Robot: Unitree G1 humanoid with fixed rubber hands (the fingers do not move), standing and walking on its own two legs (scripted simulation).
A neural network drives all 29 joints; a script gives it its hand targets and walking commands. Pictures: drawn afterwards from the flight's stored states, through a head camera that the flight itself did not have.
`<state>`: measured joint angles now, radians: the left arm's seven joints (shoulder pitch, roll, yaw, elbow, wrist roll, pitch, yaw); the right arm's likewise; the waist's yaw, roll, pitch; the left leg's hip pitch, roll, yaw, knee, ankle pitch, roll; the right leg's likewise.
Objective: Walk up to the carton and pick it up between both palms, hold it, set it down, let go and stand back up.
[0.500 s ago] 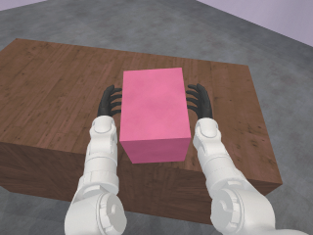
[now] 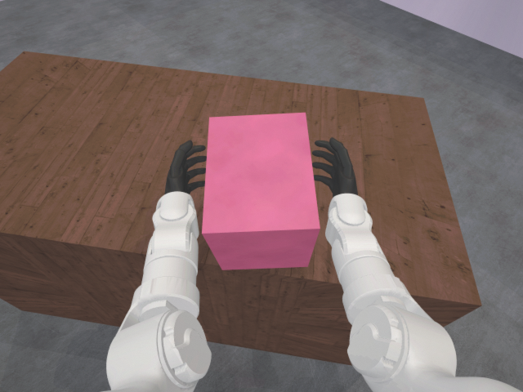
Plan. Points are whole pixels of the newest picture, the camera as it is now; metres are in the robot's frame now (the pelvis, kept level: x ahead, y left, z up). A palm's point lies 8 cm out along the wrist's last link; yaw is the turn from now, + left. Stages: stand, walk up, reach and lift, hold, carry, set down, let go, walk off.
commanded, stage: set down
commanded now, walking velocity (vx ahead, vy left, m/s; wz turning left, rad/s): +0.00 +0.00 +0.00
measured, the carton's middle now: (261, 196) +0.44 +0.04 +0.01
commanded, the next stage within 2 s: none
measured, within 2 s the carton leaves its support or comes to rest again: rests again in 1.38 s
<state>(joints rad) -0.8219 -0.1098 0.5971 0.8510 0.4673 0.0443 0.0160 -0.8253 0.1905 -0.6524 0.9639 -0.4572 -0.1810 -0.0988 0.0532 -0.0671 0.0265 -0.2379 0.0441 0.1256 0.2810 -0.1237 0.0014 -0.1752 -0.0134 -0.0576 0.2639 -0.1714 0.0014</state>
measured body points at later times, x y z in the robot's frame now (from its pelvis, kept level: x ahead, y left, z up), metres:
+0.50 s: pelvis +0.00 +0.00 +0.00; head +0.06 +0.03 +0.44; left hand +0.43 +0.17 +0.05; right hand +0.43 -0.09 +0.06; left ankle +0.01 +0.12 -0.75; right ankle -0.03 -0.12 -0.75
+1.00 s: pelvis +0.00 +0.00 +0.00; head +0.07 +0.03 +0.44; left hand +0.43 +0.17 +0.05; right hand +0.43 -0.09 +0.06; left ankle +0.01 +0.11 -0.75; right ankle -0.03 -0.12 -0.75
